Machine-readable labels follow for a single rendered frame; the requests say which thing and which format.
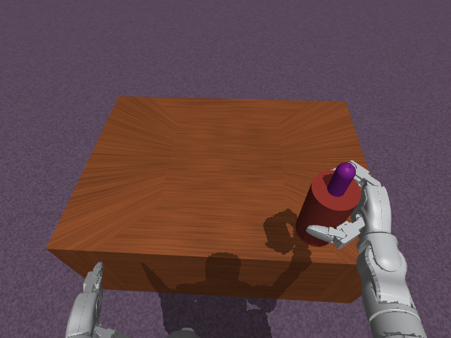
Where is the left robot hand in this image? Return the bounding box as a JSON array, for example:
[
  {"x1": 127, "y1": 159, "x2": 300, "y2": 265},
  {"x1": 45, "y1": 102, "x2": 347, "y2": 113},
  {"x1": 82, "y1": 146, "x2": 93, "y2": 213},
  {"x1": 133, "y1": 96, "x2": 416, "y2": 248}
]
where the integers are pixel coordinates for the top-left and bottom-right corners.
[{"x1": 65, "y1": 262, "x2": 131, "y2": 338}]

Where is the right robot arm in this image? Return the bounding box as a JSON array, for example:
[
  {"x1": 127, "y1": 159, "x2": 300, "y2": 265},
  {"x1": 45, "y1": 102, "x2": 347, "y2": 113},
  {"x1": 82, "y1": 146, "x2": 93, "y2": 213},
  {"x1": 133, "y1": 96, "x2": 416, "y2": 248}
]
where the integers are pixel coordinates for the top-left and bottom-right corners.
[{"x1": 357, "y1": 232, "x2": 427, "y2": 338}]

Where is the right robot hand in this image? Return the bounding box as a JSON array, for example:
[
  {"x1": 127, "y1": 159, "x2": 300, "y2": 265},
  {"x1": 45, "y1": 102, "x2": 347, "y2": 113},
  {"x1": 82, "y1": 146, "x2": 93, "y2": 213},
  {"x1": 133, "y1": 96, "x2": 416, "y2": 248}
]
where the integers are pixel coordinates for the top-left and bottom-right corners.
[{"x1": 306, "y1": 161, "x2": 392, "y2": 249}]

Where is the bottle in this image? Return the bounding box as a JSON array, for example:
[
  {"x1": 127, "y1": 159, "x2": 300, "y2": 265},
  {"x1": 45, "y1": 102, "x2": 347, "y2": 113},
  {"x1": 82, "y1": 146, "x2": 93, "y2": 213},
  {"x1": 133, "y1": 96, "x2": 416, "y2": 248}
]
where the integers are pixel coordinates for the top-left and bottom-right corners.
[{"x1": 295, "y1": 163, "x2": 361, "y2": 246}]

